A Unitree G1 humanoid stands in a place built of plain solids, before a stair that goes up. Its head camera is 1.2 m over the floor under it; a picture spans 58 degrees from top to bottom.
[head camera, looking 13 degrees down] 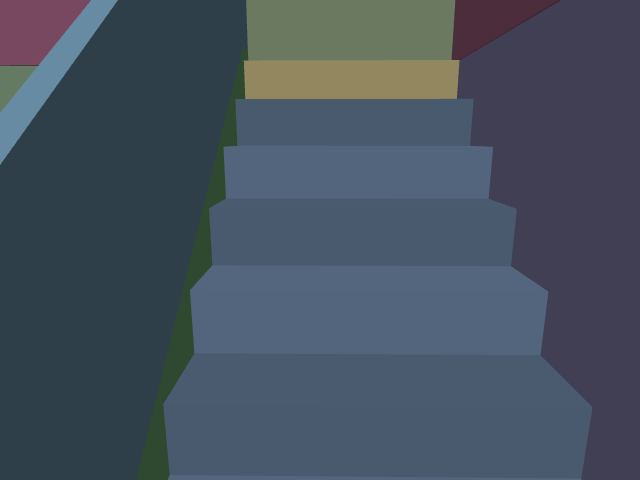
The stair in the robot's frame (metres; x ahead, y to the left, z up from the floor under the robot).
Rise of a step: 0.20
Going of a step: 0.25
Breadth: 1.02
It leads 1 degrees to the right of straight ahead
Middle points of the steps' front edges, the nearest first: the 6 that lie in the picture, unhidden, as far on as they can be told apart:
0.91 -0.13 0.59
1.16 -0.14 0.79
1.41 -0.14 0.98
1.67 -0.14 1.18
1.92 -0.14 1.37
2.17 -0.15 1.57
